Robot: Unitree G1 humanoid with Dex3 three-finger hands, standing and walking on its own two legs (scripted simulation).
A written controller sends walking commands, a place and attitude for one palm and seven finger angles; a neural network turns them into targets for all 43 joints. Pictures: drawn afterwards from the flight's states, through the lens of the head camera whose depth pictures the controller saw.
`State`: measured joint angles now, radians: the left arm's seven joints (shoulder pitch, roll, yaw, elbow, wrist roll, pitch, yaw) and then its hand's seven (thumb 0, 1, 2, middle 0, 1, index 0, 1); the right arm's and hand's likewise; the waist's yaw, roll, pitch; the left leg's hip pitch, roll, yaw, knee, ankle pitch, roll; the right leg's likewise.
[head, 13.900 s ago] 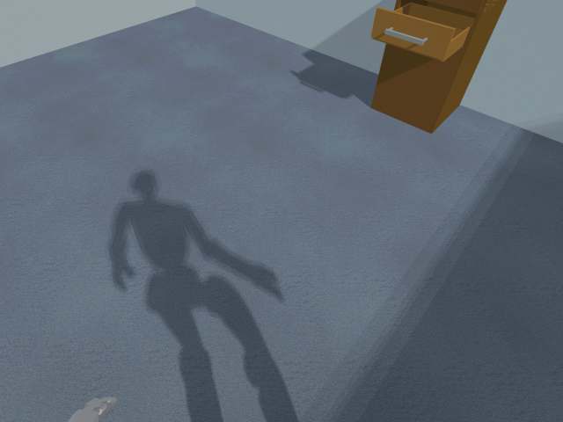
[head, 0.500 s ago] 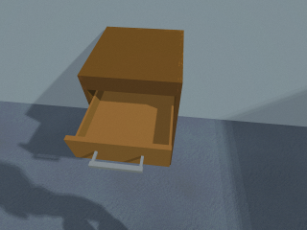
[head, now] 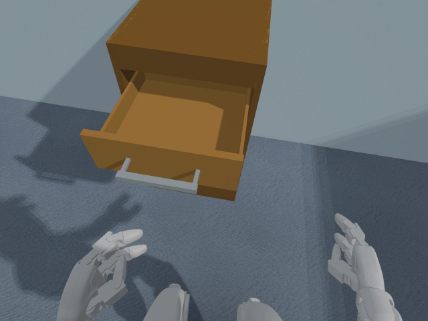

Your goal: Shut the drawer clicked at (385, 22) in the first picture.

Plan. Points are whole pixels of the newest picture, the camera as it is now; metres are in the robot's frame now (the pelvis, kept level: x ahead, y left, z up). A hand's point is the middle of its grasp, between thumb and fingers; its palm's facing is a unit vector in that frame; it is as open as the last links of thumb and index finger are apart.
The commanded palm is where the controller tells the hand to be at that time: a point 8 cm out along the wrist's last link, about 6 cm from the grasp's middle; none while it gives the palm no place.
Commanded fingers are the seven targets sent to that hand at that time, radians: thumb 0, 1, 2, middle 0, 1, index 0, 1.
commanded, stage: raise the hand and make a fist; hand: left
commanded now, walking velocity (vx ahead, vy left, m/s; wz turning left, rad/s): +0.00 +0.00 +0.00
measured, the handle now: (159, 175) +0.44 +0.17 -0.07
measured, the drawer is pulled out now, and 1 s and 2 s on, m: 0.26 0.26 0.26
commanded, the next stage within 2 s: bring the fist close to the handle in 1.44 s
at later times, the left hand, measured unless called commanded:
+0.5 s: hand (123, 243) +0.23 +0.18 +0.04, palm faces -0.05 -1.00 -0.03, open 3.4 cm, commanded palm +0.21 +0.22 +0.03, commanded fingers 0.00 0.90 0.90 -1.18 -1.36 -1.18 -1.36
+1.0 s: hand (146, 246) +0.24 +0.14 +0.03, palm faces -0.15 -0.99 +0.01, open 3.2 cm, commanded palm +0.23 +0.20 +0.04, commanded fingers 0.00 0.90 0.90 -1.40 -1.60 -1.40 -1.60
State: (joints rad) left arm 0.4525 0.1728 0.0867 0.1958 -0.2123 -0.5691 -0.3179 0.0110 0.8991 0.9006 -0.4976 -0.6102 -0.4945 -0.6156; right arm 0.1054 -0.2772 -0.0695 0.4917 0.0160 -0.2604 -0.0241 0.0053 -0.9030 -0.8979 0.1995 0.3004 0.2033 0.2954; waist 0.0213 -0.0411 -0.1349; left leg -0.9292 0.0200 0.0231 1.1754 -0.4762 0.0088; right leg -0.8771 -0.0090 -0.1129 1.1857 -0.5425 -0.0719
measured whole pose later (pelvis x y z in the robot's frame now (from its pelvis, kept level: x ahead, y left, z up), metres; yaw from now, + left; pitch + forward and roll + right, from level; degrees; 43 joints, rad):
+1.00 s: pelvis +0.02 +0.04 -0.01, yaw +0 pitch +18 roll -3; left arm 0.43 0.16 -0.12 -0.14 -0.09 -0.35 -0.10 0.02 0.90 0.90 -1.38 -1.58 -1.38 -1.58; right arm 0.20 -0.20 0.05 0.40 0.00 -0.09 -0.02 0.01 -0.90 -0.90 0.20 0.30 0.21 0.30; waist -0.01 0.04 -0.16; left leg -1.04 0.01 0.02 1.27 -0.54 0.06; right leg -0.95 -0.02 -0.11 1.22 -0.58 -0.02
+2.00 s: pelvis +0.02 +0.01 -0.04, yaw -1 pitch +22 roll -2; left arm 0.26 0.18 -0.01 0.05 -0.15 -0.45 -0.15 0.02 0.90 0.90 -1.40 -1.59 -1.40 -1.60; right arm 0.20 -0.24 0.01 0.48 0.00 -0.10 -0.01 0.01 -0.90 -0.90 0.20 0.30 0.21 0.30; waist -0.03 0.04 -0.19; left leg -1.19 0.03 0.00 1.37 -0.58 0.03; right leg -1.11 0.00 -0.13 1.34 -0.62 -0.06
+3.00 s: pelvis +0.01 +0.02 -0.07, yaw -2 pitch +27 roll -3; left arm -0.04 0.18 0.00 0.31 -0.11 -0.48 -0.08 0.02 0.90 0.90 -1.40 -1.59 -1.40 -1.60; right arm 0.16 -0.24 0.02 0.52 0.00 0.02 0.01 0.01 -0.90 -0.90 0.20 0.30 0.21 0.30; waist -0.04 0.03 -0.21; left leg -1.38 0.03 0.01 1.50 -0.60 0.04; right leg -1.30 -0.01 -0.12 1.47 -0.65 -0.05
